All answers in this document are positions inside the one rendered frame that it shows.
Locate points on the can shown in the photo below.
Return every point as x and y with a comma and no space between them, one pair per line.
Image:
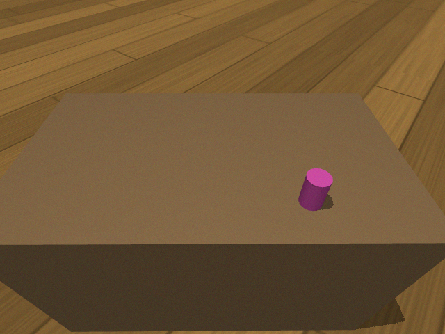
315,188

